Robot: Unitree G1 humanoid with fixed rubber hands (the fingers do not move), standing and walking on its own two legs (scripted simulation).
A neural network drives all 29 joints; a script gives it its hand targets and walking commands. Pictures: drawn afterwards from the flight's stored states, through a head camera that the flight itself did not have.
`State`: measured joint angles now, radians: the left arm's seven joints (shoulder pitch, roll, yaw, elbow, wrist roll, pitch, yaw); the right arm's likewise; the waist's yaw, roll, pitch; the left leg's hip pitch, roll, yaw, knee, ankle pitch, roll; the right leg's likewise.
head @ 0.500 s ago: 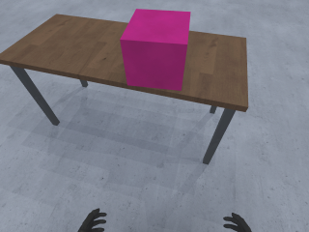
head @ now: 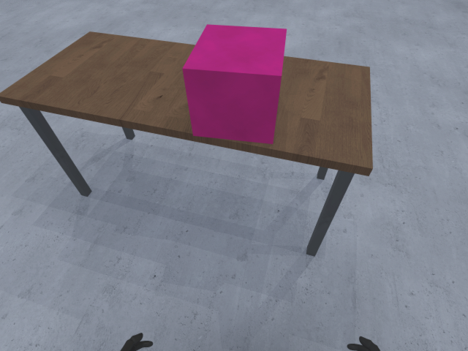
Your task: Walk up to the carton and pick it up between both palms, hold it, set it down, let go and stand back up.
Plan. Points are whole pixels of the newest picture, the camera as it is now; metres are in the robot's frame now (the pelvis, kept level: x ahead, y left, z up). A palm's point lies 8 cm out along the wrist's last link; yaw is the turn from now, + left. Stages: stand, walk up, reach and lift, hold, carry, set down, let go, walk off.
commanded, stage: stand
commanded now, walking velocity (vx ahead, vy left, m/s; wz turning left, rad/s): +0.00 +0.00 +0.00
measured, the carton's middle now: (239, 83) +0.84 +0.03 +0.00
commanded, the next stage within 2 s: walk up in 1.76 s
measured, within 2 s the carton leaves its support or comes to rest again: neither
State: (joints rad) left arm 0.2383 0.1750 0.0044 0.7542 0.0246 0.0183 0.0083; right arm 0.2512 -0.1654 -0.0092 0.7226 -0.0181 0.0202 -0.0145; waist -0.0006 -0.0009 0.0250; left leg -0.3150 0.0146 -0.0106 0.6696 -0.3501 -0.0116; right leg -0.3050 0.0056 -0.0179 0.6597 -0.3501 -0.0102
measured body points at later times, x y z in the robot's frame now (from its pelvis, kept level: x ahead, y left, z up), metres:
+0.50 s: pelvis +0.00 +0.00 +0.01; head +0.01 +0.00 +0.46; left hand +0.08 +0.23 -0.13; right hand +0.07 -0.23 -0.13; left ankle +0.00 +0.13 -0.72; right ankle +0.00 -0.11 -0.72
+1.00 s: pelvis +0.00 +0.00 +0.02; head +0.01 +0.00 +0.47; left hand +0.02 +0.23 -0.14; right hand +0.02 -0.22 -0.14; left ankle +0.00 +0.13 -0.72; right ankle +0.00 -0.11 -0.72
